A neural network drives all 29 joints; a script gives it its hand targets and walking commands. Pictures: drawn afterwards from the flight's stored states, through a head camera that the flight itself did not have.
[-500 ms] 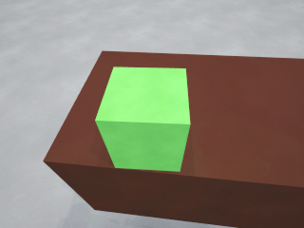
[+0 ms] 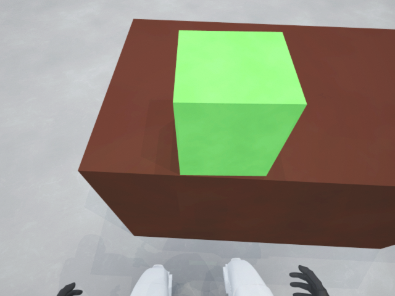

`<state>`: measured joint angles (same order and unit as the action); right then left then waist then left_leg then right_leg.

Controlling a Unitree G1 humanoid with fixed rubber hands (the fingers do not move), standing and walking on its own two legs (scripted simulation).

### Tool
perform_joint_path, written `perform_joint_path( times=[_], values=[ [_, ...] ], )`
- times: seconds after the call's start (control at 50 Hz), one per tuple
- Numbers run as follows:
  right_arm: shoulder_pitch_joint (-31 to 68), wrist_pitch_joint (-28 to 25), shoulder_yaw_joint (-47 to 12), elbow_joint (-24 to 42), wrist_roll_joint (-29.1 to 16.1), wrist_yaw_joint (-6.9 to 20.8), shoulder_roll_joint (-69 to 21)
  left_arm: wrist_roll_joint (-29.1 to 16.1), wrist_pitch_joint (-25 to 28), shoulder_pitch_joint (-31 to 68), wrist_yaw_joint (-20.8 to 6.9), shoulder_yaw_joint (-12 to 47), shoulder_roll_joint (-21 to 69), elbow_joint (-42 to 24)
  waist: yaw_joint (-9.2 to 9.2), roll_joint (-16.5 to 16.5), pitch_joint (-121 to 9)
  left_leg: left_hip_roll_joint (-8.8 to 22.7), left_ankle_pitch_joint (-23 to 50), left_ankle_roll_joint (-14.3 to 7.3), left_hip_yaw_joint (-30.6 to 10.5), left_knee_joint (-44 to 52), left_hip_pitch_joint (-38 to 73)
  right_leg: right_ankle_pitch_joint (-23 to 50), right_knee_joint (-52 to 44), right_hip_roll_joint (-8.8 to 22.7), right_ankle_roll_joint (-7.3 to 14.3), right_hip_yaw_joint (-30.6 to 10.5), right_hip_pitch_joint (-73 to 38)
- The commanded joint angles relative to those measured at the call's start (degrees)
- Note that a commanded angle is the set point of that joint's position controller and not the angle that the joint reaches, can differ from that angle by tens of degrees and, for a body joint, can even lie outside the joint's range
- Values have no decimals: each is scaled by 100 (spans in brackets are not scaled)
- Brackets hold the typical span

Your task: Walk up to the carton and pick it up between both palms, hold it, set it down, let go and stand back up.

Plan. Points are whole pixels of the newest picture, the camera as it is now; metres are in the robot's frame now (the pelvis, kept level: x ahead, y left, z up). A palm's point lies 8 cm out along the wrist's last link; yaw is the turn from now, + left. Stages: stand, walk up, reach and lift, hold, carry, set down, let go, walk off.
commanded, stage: walk up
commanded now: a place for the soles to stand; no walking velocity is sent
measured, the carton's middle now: (226, 110) +0.49 -0.02 +0.06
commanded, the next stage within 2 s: none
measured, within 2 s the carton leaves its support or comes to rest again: neither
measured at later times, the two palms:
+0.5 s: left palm out of the picture +0.09 +0.24 -0.10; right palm out of the picture +0.00 -0.22 -0.10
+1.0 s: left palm out of the picture +0.07 +0.27 -0.10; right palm out of the picture +0.00 -0.20 -0.10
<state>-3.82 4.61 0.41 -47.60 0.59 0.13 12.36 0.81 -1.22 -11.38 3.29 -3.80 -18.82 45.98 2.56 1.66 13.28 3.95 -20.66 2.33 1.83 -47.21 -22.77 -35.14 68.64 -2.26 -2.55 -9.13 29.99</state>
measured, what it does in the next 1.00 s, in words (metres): steps on the spot: right foot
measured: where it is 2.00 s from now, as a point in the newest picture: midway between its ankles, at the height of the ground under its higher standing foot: outside the picture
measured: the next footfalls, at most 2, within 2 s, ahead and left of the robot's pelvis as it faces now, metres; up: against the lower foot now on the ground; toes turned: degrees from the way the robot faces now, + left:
right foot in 0.14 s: +0.03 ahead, -0.07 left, +0.00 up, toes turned -4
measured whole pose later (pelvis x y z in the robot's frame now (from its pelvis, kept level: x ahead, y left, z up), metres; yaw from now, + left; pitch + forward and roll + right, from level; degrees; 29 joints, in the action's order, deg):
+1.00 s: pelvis +0.02 +0.04 +0.04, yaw -11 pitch -2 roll +1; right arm -15.4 -0.8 -2.3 -59.1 1.2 -1.0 12.6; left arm 0.2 0.9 -16.7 1.1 2.3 -12.5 62.3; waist -0.1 0.0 1.3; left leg 3.0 -14.7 0.0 8.9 -27.3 -10.8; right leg -17.0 29.6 -2.9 1.1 -6.6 10.8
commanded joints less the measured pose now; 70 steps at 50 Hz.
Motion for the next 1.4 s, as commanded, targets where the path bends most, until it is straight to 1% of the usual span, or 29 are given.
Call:
perform_joint_path(
  times=[0.0, 0.04, 0.06, 0.08, 0.1, 0.12, 0.14, 0.16, 0.18, 0.2, 0.22, 0.24, 0.26, 0.28, 0.3, 0.32, 0.34, 0.36, 0.38, 0.44, 0.54, 0.78, 1.22, 1.24, 1.26, 1.3, 1.32, 1.34, 1.38],
  values=[
    [138, -204, 346, 548, 96, -130, 1276, 20, 64, -1264, -115, -76, -269, -164, -96, -1351, -1440, 1755, 160, -1475, -1932, 2572, 502, -15, -33, 238, -17, 288, -200],
    [-121, -333, 317, 453, 146, -138, 1247, 54, 51, -967, -185, -45, -203, -298, -252, -1188, -1446, 1917, 38, -1447, -1971, 2581, 910, -155, -1035, 371, 25, 344, -283],
    [-273, -372, 311, 376, 170, -153, 1288, 66, 49, -801, -221, -28, -139, -371, -329, -1147, -1431, 1978, 219, -1409, -1961, 2500, 1088, -79, -1674, 414, 70, 367, -384],
    [-341, -385, 311, 319, 179, -160, 1333, 73, 61, -778, -249, -18, -65, -392, -312, -1122, -1439, 1958, 572, -1310, -1795, 2328, 1072, 274, -2462, 415, 131, 399, -754],
    [-262, -368, 289, 287, 172, -148, 1344, 63, 96, -1023, -275, -19, 25, -318, -135, -1026, -1532, 1803, 927, -1101, -1396, 1996, 777, 1041, -3519, 360, 229, 476, -1530],
    [-316, -328, 201, 236, 174, -108, 1187, 44, 152, -1356, -300, -40, 53, -189, 15, -637, -1666, 1414, 809, -820, -854, 1361, 321, 1804, -4470, 295, 325, 397, -2398],
    [-589, -327, 59, 228, 131, -50, 786, 41, 199, -1493, -306, -142, -239, -156, 0, 304, -1693, 806, 200, -416, -283, 324, -533, 1814, -5065, 1070, 616, -1065, -3013],
    [-422, -304, -63, 375, 15, -59, 513, -128, 202, -1000, -288, -172, -720, -286, -116, 926, -1192, -25, -1411, -119, 273, 77, -905, 1680, -5215, 1778, 1170, -2240, -2010],
    [-405, -280, -77, 299, 12, -113, 564, -135, 196, -825, -282, -137, -634, -218, -81, 695, -873, 178, -1551, -223, -231, -216, -126, 610, -5405, 1930, 1457, -2474, -829],
    [-334, -294, -100, 235, 10, -101, 622, -107, 185, -645, -261, -31, -331, -210, -119, 362, -584, 115, -1496, -255, -226, -121, -190, 650, -5463, 1645, 1355, -1915, -941],
    [-444, -347, -108, 134, -7, -71, 547, -34, 174, -625, -216, 32, -221, -168, -149, 362, -642, 81, -1196, -294, -212, 215, -368, 1325, -5220, 1432, 1252, -1384, -1457],
    [-671, -420, -101, 59, -1, -66, 506, 5, 173, -543, -189, 66, -199, -158, -215, 588, -801, 107, -678, -348, -139, 620, -134, 1941, -4959, 1304, 1168, -1057, -1560],
    [-939, -514, -96, -4, 22, -91, 487, 11, 179, -377, -209, 100, -208, -163, -337, 682, -988, 105, 120, -391, -77, 1190, 500, 2567, -4698, 1171, 1049, -744, -1381],
    [-1164, -609, -99, -92, 23, -112, 512, 13, 179, -224, -262, 145, -170, -157, -436, 562, -1241, 132, 1085, -416, -52, 1750, 1172, 3029, -4420, 999, 916, -400, -1223],
    [-1214, -671, -83, -116, 27, -123, 642, -7, 192, -233, -314, 215, -23, -133, -411, 361, -1474, 270, 1569, -470, -235, 1927, 1557, 3124, -4245, 801, 760, -170, -1149],
    [-1148, -684, -70, -110, 40, -123, 796, -46, 196, -371, -348, 268, 82, -72, -293, 154, -1483, 493, 1345, -565, -550, 2092, 1450, 2623, -4236, 609, 622, -46, -1179],
    [-1048, -654, -57, -150, 30, -104, 910, -61, 174, -562, -358, 285, 112, 43, -160, -17, -1258, 639, 688, -649, -749, 2268, 1018, 1976, -4356, 473, 530, -25, -1363],
    [-994, -617, -43, -201, 15, -82, 961, -55, 154, -653, -353, 294, 120, 171, -120, -175, -973, 647, 122, -663, -771, 2406, 676, 1726, -4493, 483, 508, -88, -1479],
    [-1017, -592, -61, -252, -5, -76, 918, -63, 149, -650, -353, 300, 63, 290, -147, -220, -760, 564, -72, -626, -675, 2500, 560, 1672, -4595, 514, 536, -150, -1470],
    [-1260, -604, -99, -383, -7, -77, 833, -69, 191, -656, -351, 305, -60, 522, -209, -298, -663, 443, 59, -552, -467, 2594, 701, 1618, -4755, 547, 603, -173, -1371],
    [-1459, -652, -101, -567, 9, -80, 781, -61, 251, -617, -322, 373, -45, 814, -253, -359, -739, 485, 190, -567, -396, 2698, 976, 1857, -4779, 528, 603, -111, -1325],
    [-1525, -631, -107, -832, 50, -121, 792, -61, 277, -677, -249, 465, -102, 1291, -300, -169, -836, 566, 526, -614, -213, 2713, 1444, 2497, -4716, 522, 568, -167, -1138],
    [-1333, -517, -92, -1013, 69, -140, 830, -56, 269, -747, -121, 466, -151, 1427, -306, -107, -1024, 699, 1378, -705, 229, 2395, 1926, 3508, -4244, 466, 522, -406, -1005],
    [-1719, -526, -55, -1063, 108, -179, 769, 69, 219, -585, -151, 406, -300, 1310, -422, 10, -1031, 914, 1470, -841, -210, 2522, 2111, 3153, -3980, 407, 430, -134, -839],
    [-1905, -530, -6, -1122, 112, -207, 909, 109, 178, -495, -165, 413, -230, 1251, -461, -174, -1009, 1189, 1469, -1012, -518, 2674, 2216, 2756, -3733, 357, 364, -26, -640],
    [-1838, -518, 89, -1130, 137, -252, 1116, 141, 125, -600, -170, 444, -61, 1195, -373, -528, -881, 1658, 1296, -1323, -842, 2884, 2221, 1989, -3607, 412, 254, 180, -432],
    [-1757, -517, 100, -1110, 157, -253, 1119, 151, 123, -611, -167, 444, -48, 1173, -330, -586, -811, 1708, 1345, -1358, -851, 2879, 2145, 1921, -3710, 472, 241, 199, -463],
    [-1675, -517, 94, -1082, 168, -238, 1077, 145, 134, -628, -168, 442, -66, 1161, -281, -602, -772, 1633, 1418, -1307, -742, 2804, 2027, 2070, -3864, 518, 227, 166, -585],
    [-1521, -510, 56, -1024, 167, -190, 920, 114, 173, -670, -183, 420, -177, 1179, -222, -392, -742, 1184, 1562, -1013, -278, 2442, 1782, 2896, -4282, 585, 229, -66, -931]
  ],
)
